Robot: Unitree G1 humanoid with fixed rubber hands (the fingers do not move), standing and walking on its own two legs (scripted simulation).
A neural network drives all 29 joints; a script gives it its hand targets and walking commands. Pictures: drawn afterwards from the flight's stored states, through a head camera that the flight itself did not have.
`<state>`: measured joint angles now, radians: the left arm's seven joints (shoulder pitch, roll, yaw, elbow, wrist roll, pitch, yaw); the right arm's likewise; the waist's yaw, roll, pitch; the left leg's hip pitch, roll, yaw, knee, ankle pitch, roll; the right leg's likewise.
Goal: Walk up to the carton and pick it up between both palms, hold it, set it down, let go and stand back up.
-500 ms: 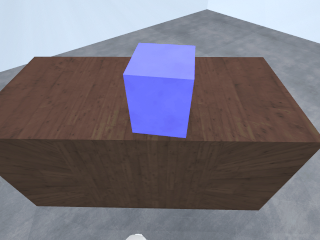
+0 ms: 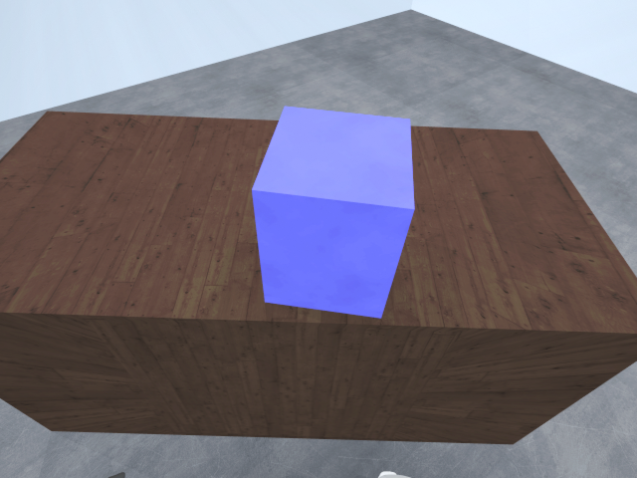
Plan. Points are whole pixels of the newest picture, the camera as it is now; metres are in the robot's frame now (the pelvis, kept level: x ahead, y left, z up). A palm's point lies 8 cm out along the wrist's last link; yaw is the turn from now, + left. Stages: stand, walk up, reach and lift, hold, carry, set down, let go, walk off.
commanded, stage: walk up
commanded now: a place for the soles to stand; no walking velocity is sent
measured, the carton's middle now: (334, 214) +0.52 +0.00 +0.04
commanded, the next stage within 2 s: none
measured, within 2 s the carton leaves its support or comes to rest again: neither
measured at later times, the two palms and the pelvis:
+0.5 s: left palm out of the picture +0.14 +0.29 -0.11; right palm out of the picture +0.13 -0.32 -0.10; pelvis +0.06 -0.01 +0.00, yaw +1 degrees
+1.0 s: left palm out of the picture +0.15 +0.28 -0.11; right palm out of the picture +0.16 -0.32 -0.10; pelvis +0.07 -0.02 -0.01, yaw +1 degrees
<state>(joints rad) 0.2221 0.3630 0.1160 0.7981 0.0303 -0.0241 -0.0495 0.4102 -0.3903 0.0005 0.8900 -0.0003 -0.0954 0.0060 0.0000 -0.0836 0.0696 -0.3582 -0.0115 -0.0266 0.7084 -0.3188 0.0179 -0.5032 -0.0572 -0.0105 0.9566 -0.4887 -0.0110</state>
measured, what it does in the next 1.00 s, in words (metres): steps on the spot: right foot, then left foot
